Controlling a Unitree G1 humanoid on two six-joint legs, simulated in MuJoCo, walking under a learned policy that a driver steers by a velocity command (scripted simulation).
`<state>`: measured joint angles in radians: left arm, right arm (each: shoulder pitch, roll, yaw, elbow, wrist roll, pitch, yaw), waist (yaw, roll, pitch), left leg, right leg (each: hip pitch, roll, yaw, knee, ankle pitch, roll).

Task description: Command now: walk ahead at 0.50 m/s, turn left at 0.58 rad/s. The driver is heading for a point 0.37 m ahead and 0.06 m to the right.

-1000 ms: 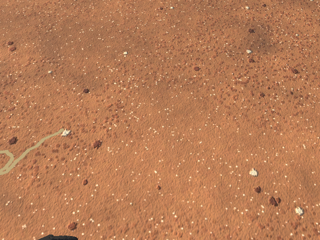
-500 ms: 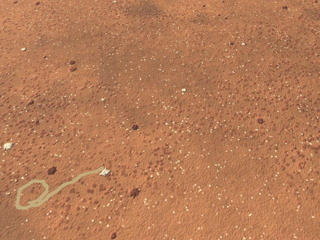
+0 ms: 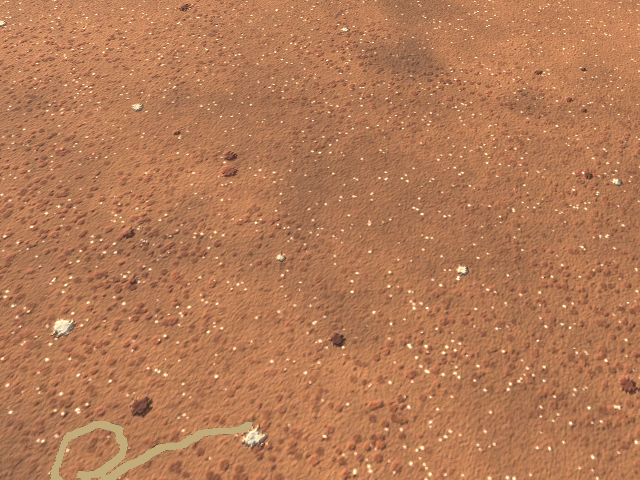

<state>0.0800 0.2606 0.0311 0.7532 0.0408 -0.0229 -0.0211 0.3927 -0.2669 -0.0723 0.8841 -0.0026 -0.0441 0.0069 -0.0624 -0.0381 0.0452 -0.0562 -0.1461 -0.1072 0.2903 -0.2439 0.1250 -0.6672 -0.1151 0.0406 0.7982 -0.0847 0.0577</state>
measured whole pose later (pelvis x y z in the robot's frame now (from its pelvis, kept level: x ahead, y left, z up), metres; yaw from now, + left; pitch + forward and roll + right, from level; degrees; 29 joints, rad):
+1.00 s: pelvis +0.30 -0.01 +0.00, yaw +8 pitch -2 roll +0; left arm 0.29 0.20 0.00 1.08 0.01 0.01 0.04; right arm 0.20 -0.20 -0.01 1.04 0.00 -0.01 -0.04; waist 0.01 -0.01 0.04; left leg -0.22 -0.06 0.02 0.42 -0.17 0.06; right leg -0.04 0.00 -0.03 0.39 -0.32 0.00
